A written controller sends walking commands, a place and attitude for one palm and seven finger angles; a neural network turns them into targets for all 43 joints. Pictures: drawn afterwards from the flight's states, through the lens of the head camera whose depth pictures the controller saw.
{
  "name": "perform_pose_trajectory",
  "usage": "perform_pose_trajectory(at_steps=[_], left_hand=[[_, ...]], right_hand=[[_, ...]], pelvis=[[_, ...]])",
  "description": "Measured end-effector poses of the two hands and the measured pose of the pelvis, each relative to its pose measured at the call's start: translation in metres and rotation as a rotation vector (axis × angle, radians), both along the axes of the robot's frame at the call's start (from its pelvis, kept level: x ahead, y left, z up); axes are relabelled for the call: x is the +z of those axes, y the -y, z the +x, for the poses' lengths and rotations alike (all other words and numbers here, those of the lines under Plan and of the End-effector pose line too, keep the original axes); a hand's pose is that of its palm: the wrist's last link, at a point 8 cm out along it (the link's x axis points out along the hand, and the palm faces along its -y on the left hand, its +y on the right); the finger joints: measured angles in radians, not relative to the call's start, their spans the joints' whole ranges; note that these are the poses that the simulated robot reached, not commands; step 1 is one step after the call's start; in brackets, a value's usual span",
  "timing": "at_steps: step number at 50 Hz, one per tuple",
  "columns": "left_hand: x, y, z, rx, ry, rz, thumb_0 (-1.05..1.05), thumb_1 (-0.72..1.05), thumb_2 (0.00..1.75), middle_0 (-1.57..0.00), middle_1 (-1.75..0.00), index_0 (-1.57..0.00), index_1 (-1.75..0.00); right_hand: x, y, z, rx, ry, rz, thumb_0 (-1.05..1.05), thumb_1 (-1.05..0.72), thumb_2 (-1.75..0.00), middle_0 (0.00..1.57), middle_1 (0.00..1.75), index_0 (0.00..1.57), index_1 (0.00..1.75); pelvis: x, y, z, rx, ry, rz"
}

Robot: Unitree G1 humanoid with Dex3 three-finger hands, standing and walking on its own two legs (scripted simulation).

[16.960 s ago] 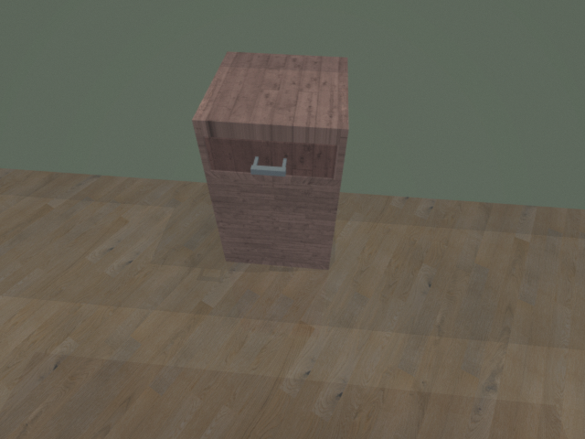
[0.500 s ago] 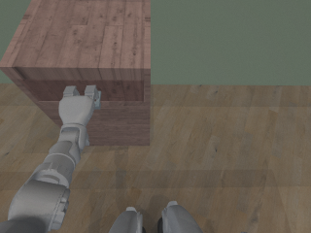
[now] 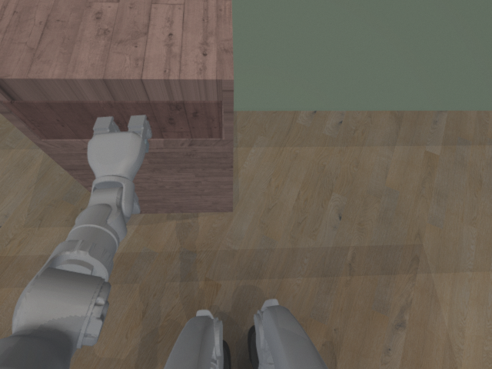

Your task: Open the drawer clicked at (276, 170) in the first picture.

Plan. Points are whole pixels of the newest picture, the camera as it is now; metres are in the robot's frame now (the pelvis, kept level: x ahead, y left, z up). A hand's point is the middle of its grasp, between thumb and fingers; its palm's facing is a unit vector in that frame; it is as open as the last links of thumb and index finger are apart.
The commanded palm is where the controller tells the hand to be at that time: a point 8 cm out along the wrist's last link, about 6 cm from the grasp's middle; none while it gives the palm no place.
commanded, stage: lower the fingers behind the handle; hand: left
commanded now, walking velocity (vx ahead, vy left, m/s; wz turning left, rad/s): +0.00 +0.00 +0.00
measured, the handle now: (122, 136) +0.55 +0.22 -0.07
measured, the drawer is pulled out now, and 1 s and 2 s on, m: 0.00 0.00 0.00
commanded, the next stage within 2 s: lift the fingers back up to retry in 0.90 s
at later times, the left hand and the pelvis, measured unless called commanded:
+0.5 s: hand (130, 168) +0.47 +0.19 -0.06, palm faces +0.01 +0.00 -1.00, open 14.0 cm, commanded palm +0.44 +0.17 -0.04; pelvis -0.01 +0.00 -0.02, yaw +1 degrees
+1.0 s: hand (130, 169) +0.47 +0.19 -0.06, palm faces -0.03 +0.01 -1.00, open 14.2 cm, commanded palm +0.44 +0.17 -0.04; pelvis -0.03 +0.00 -0.03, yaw +1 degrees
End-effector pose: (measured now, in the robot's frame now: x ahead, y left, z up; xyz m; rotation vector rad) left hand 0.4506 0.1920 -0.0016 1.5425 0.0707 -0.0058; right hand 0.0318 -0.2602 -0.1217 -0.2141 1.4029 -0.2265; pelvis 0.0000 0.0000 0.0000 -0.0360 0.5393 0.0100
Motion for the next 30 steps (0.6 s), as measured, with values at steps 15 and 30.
perform_pose_trajectory(at_steps=[15,30], left_hand=[[-0.004,-0.002,-0.002,-0.035,0.037,0.005,0.0,-0.49,0.3,-0.26,-1.24,-0.29,-1.22],[-0.007,0.003,-0.003,-0.005,0.05,0.044,0.0,-0.49,0.3,-0.24,-1.23,-0.24,-1.26]], right_hand=[[-0.01,0.003,0.009,0.039,0.006,-0.014,0.0,-0.91,-0.9,0.2,0.3,0.2,0.3],[-0.028,0.0,0.008,0.057,0.04,0.003,0.0,-0.91,-0.9,0.2,0.3,0.2,0.3]], pelvis=[[-0.013,-0.001,-0.003,0.019,-0.011,-0.014],[-0.03,0.002,-0.02,0.025,-0.014,-0.014]])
